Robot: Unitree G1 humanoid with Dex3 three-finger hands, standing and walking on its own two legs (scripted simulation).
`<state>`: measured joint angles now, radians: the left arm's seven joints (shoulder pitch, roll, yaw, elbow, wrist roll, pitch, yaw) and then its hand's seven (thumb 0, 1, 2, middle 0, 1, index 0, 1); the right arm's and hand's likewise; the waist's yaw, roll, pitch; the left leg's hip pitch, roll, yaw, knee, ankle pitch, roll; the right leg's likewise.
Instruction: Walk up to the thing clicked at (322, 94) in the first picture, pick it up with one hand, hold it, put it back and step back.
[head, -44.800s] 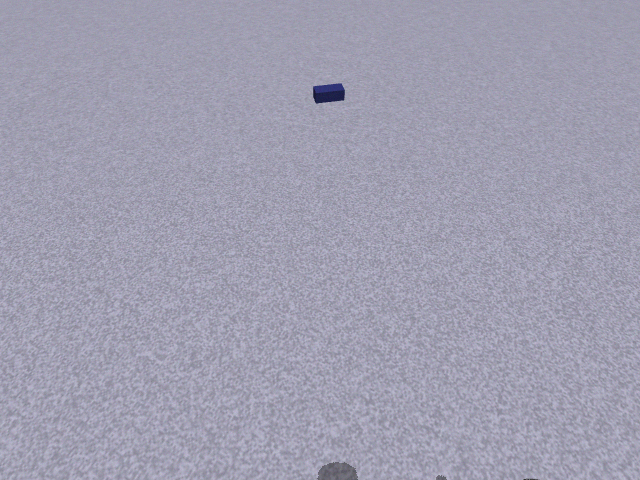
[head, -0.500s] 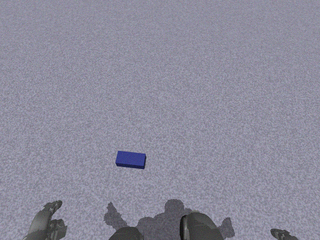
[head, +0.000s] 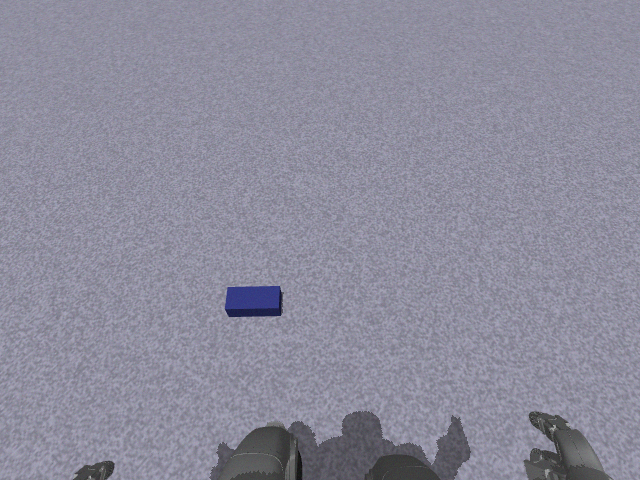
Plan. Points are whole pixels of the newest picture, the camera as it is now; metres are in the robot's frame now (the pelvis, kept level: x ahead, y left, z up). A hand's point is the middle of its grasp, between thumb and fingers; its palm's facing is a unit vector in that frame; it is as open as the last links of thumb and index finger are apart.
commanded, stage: step back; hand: left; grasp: from above
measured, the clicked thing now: (254, 301) +0.64 +0.24 -0.72
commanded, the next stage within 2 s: none
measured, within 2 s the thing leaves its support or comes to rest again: neither
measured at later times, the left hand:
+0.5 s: hand out of the picture -0.04 +0.29 -0.14, palm faces +0.04 -0.93 -0.38, open 7.4 cm
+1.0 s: hand out of the picture -0.23 +0.26 -0.14, palm faces +0.07 -0.91 -0.42, open 7.4 cm
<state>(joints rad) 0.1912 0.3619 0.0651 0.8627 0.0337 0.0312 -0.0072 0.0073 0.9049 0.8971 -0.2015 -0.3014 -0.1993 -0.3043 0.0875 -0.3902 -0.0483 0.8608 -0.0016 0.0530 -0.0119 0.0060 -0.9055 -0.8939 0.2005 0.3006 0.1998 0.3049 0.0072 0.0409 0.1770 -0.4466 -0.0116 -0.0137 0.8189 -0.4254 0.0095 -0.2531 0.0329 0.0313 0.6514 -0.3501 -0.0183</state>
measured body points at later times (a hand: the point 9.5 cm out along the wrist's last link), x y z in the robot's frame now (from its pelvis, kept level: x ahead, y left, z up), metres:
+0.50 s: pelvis -0.15 +0.01 +0.01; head -0.09 +0.03 +0.45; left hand -0.05 +0.33 -0.11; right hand -0.05 -0.30 -0.10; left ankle -0.11 +0.12 -0.72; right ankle -0.18 -0.14 -0.64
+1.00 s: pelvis -0.33 -0.02 -0.01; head -0.28 -0.01 +0.44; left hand -0.23 +0.31 -0.11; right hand -0.23 -0.33 -0.13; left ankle -0.33 +0.09 -0.73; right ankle -0.24 -0.15 -0.72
